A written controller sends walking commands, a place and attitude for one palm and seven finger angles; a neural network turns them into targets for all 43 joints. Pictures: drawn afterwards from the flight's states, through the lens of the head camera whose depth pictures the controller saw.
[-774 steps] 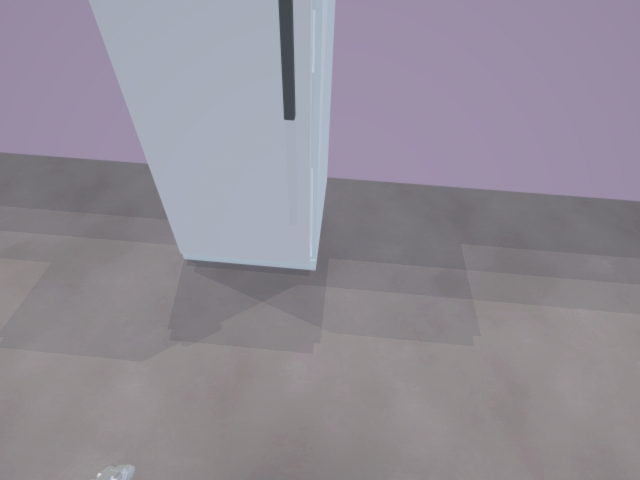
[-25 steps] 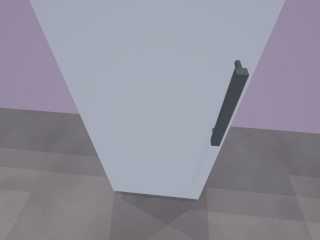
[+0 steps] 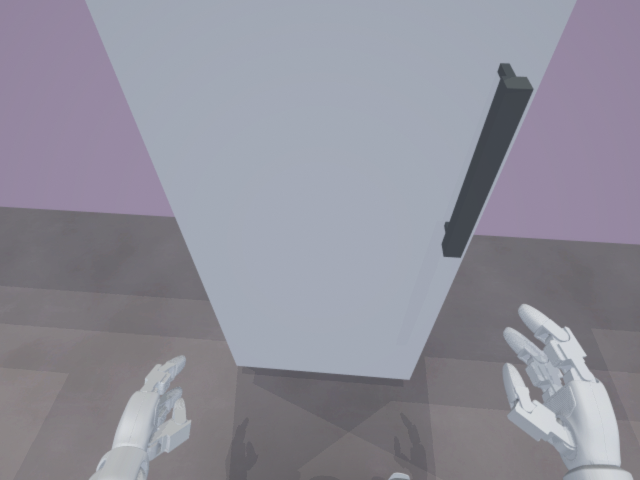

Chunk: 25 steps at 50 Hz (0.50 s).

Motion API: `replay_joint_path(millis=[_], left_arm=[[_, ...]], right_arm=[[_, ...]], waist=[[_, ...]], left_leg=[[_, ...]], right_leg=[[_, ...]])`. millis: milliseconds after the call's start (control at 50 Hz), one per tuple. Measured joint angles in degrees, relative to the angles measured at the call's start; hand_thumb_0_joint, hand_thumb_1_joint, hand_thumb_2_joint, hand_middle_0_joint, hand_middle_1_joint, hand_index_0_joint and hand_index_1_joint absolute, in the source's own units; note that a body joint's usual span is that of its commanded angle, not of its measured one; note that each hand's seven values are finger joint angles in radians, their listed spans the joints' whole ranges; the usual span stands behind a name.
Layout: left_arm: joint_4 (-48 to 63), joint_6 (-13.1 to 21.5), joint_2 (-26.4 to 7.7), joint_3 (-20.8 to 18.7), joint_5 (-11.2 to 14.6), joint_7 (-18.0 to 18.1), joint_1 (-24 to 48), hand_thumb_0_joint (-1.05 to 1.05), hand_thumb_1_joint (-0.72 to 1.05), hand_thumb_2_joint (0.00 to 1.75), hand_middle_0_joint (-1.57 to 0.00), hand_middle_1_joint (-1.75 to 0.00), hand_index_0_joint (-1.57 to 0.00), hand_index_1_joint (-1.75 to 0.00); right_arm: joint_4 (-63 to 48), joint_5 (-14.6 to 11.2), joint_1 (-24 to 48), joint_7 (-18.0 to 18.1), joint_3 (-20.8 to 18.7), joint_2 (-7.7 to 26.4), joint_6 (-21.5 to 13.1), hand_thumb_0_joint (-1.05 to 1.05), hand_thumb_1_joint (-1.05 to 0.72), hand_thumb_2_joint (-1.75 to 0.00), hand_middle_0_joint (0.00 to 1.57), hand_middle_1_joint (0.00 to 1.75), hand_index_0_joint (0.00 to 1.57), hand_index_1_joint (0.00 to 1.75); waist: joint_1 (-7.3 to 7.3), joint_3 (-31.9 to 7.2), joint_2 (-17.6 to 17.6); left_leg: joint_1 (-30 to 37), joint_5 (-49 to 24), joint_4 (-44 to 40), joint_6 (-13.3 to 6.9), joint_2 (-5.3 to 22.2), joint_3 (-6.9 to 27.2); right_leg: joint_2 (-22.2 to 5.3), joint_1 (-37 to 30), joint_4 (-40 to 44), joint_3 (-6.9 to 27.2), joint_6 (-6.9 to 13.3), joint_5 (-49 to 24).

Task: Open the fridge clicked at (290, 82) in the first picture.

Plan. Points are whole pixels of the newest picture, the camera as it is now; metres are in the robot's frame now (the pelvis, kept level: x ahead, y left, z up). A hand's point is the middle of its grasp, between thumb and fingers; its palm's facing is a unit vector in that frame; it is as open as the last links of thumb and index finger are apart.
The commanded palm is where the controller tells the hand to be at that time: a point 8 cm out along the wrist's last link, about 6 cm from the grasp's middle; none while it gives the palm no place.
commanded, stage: raise the hand to about handle height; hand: right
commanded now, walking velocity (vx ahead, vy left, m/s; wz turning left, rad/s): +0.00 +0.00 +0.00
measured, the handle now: (474, 173) +0.48 -0.16 +0.15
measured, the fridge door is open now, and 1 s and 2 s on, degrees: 0 0 0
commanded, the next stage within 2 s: move the hooked fingers beside the handle in 1.76 s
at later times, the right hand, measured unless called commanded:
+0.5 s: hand (577, 382) +0.24 -0.24 +0.07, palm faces +0.06 +1.00 -0.03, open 11.1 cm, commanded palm +0.20 -0.29 +0.08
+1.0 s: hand out of the picture +0.25 -0.30 +0.14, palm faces +0.06 +1.00 -0.05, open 13.7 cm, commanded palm +0.21 -0.35 +0.15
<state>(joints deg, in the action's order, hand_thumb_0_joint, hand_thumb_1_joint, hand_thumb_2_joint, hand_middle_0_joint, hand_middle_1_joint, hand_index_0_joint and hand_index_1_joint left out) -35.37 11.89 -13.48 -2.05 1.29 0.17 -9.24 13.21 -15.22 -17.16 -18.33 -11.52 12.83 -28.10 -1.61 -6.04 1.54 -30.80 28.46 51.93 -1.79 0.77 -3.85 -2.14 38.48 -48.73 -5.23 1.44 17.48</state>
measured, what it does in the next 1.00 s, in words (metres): stands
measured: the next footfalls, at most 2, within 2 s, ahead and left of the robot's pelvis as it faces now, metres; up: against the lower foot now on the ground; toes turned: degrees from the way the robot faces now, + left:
none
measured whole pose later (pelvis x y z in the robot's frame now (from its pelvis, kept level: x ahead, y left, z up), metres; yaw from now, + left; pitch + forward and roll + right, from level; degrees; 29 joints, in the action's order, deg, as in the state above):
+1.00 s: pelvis +0.00 -0.04 +0.03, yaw -2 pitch +1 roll +3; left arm -31.9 13.8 -14.5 4.1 3.7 5.3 -12.8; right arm 6.1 -19.9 -4.7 -22.9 -20.2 22.8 -2.7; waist 2.4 -2.7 -2.5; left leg -16.0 21.1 36.2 1.0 0.9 -5.3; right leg -0.7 26.8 -39.1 -3.8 4.2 13.7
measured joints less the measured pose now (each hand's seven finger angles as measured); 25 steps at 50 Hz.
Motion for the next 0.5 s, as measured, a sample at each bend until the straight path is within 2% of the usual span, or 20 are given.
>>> replay_joint_path(millis=[40,100,160,220,260,280,320,380,420,440,500], left_arm=[[2.78,-0.54,-1.0,-0.49,0.32,0.27,0.36,0.01,0.9,0.9,-0.2,-0.3,-0.2,-0.3],[5.23,-0.54,-2.28,-1.2,0.31,1.42,-0.15,0.01,0.9,0.9,-0.2,-0.3,-0.2,-0.3],[5.19,0.68,-2.69,-1.06,-0.12,2.96,-1.18,0.01,0.9,0.9,-0.2,-0.3,-0.19,-0.3],[3.29,2.19,-2.49,0.55,-0.02,4.06,-1.38,0.01,0.9,0.9,-0.2,-0.3,-0.19,-0.3],[1.96,2.73,-1.95,2.12,0.38,4.52,-1.18,0.01,0.9,0.9,-0.2,-0.3,-0.19,-0.3],[1.45,2.73,-1.5,2.89,0.6,4.71,-1.17,0.01,0.9,0.9,-0.2,-0.3,-0.2,-0.3],[0.89,2.26,-0.35,4.22,1.02,5.09,-1.58,0.01,0.9,0.9,-0.2,-0.3,-0.2,-0.3],[0.94,1.03,1.13,5.52,1.37,5.45,-3.19,0.01,0.9,0.9,-0.2,-0.3,-0.2,-0.3],[1.21,0.34,1.57,5.7,1.39,5.52,-4.84,0.01,0.9,0.9,-0.21,-0.3,-0.2,-0.3],[1.28,0.21,1.6,5.53,1.36,5.5,-5.8,0.01,0.9,0.9,-0.21,-0.3,-0.2,-0.3],[0.95,0.47,1.05,4.44,1.29,5.11,-8.55,0.01,0.9,0.9,-0.21,-0.3,-0.2,-0.3]], right_arm=[[0.14,-1.16,-3.02,-3.24,-1.03,0.47,2.51,0.0,-0.66,-0.79,0.22,0.46,0.22,0.46],[-2.34,-2.19,-8.77,-2.9,-2.27,0.69,5.46,0.01,-0.59,-0.76,0.23,0.5,0.23,0.5],[-7.89,-2.35,-12.02,0.4,-2.83,0.84,3.11,0.01,-0.52,-0.73,0.23,0.55,0.23,0.54],[-12.08,-3.12,-9.82,1.28,-2.37,1.17,-1.29,0.02,-0.44,-0.7,0.23,0.59,0.23,0.59],[-12.71,-3.61,-6.01,-0.41,-1.46,1.9,-1.77,0.02,-0.4,-0.68,0.23,0.62,0.24,0.62],[-12.31,-3.56,-3.83,-1.63,-0.97,2.57,-0.8,0.01,-0.37,-0.67,0.24,0.63,0.24,0.63],[-10.45,-3.22,0.29,-4.23,-0.22,4.4,3.47,0.01,-0.33,-0.65,0.24,0.66,0.24,0.66],[-6.68,-3.61,3.91,-6.42,-0.82,7.11,12.53,0.01,-0.25,-0.62,0.25,0.71,0.25,0.71],[-5.68,-4.98,3.74,-5.57,-2.78,7.61,16.93,0.01,-0.21,-0.6,0.25,0.74,0.26,0.74],[-5.75,-5.72,3.17,-4.58,-4.03,7.45,17.98,0.01,-0.19,-0.59,0.26,0.76,0.26,0.75],[-7.42,-7.0,1.02,-1.32,-7.72,6.36,17.04,0.01,-0.12,-0.56,0.26,0.8,0.26,0.8]], waist=[[0.75,0.09,0.37],[2.29,-0.08,-0.19],[3.91,-0.11,-1.22],[4.71,0.4,-2.61],[4.52,1.05,-3.62],[4.23,1.32,-4.03],[3.39,1.64,-4.52],[1.64,2.02,-4.8],[0.57,1.93,-4.75],[0.26,1.83,-4.7],[0.26,1.31,-4.28]], left_leg=[[-2.03,1.25,2.75,-0.66,-0.36,-0.73],[-3.14,2.3,4.63,-1.0,-1.0,-2.21],[-2.94,2.8,5.19,-1.29,-1.52,-3.96],[-2.82,2.99,5.68,-1.53,-1.91,-5.49],[-2.68,2.81,5.69,-1.58,-2.12,-6.06],[-2.61,2.59,5.49,-1.6,-2.19,-6.12],[-2.37,1.95,4.63,-1.47,-2.24,-5.75],[-1.07,0.62,2.24,-1.09,-2.25,-4.31],[0.18,-0.23,0.27,-0.69,-2.21,-3.08],[0.87,-0.61,-0.73,-0.5,-2.2,-2.51],[2.6,-1.46,-3.27,0.02,-2.06,-1.2]], right_leg=[[-0.45,2.5,-3.08,0.83,-0.51,1.12],[-1.0,4.81,-6.32,2.46,-0.76,2.3],[-1.25,5.96,-8.4,4.35,-1.04,2.98],[-1.34,6.94,-10.05,6.0,-1.15,3.25],[-1.41,7.18,-10.5,6.63,-1.13,3.14],[-1.45,7.14,-10.36,6.72,-1.12,2.95],[-1.53,6.59,-9.31,6.36,-1.03,2.37],[-1.67,4.35,-6.34,4.9,-0.95,1.38],[-1.74,2.4,-4.04,3.64,-0.84,0.88],[-1.76,1.45,-2.98,3.05,-0.71,0.73],[-1.65,-0.79,-0.46,1.69,-0.29,0.51]])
